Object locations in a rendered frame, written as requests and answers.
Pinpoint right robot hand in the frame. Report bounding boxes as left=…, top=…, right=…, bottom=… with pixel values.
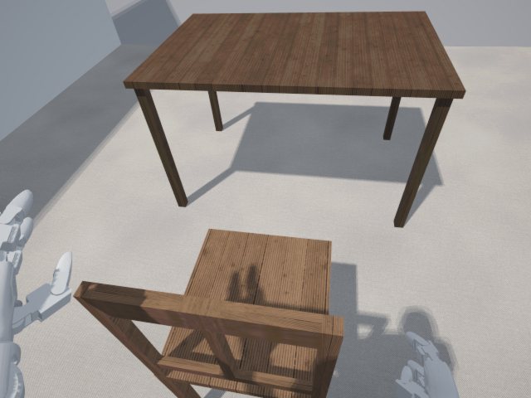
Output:
left=396, top=332, right=460, bottom=398

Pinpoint table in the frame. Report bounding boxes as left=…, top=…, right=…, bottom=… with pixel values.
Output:
left=123, top=11, right=466, bottom=228

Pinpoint chair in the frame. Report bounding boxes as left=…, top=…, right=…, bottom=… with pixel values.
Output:
left=73, top=229, right=344, bottom=398

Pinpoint left robot forearm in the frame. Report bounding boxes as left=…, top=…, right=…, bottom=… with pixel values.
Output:
left=0, top=341, right=25, bottom=398

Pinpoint left robot hand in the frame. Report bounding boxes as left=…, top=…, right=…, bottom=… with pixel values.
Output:
left=0, top=190, right=72, bottom=342

